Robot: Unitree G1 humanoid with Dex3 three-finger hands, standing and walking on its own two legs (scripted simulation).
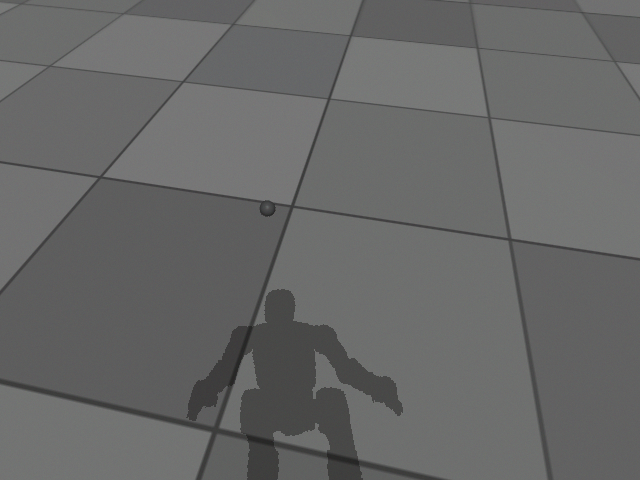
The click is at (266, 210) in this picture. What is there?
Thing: free ball
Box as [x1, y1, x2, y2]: [260, 200, 274, 215]
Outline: 267,200 261,203 260,211 265,215 270,215 274,211 274,205 272,202
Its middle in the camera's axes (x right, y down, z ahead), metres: -0.23 -0.12 +1.71
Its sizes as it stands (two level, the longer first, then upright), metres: 0.069 0.069 0.069
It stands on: the floor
